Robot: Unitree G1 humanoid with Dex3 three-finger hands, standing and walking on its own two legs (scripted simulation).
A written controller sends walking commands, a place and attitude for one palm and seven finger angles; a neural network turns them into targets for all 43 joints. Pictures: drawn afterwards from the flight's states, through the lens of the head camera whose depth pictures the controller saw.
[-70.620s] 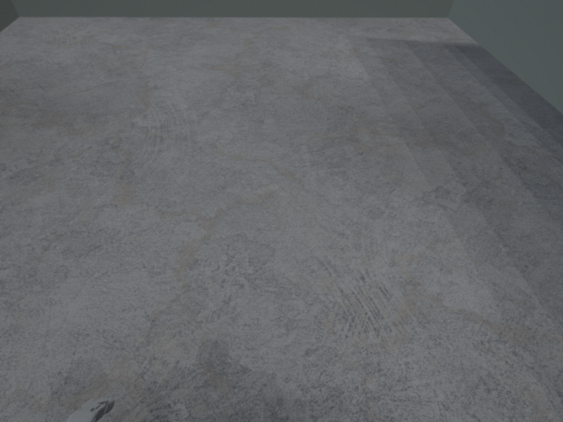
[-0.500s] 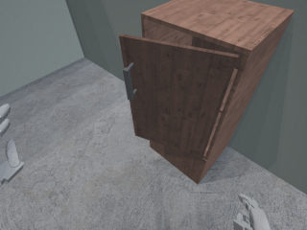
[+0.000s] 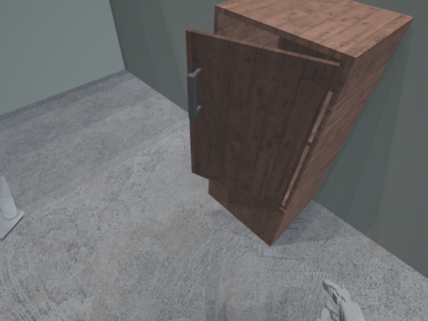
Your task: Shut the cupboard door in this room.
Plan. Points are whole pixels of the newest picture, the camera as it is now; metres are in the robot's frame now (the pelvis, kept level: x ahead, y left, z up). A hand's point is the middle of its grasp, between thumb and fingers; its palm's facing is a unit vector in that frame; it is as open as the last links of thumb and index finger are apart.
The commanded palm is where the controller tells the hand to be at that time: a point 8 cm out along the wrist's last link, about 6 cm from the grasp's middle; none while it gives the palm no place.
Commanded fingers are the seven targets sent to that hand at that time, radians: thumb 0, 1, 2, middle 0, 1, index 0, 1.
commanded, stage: step back with the hand held close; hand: left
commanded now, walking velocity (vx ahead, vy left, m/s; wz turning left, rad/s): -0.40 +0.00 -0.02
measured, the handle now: (195, 94) +0.72 +0.11 +0.03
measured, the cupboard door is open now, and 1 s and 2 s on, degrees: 20 20 20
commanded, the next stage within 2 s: stop stepping back and stand still in 0.62 s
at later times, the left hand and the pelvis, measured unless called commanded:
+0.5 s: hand out of the picture +0.13 +0.28 +0.18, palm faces +0.51 -0.74 -0.44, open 7.4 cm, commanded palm +0.07 +0.29 +0.20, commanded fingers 0.00 0.90 0.90 -0.20 -0.30 -0.20 -0.30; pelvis -0.07 -0.01 +0.00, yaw -1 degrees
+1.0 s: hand out of the picture +0.07 +0.30 +0.16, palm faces +0.48 -0.81 -0.34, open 7.4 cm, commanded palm -0.01 +0.32 +0.20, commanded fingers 0.00 0.90 0.90 -0.20 -0.30 -0.20 -0.30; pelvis -0.15 +0.02 +0.01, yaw -1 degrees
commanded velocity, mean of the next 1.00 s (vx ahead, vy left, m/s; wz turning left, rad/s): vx -0.25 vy -0.02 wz -0.04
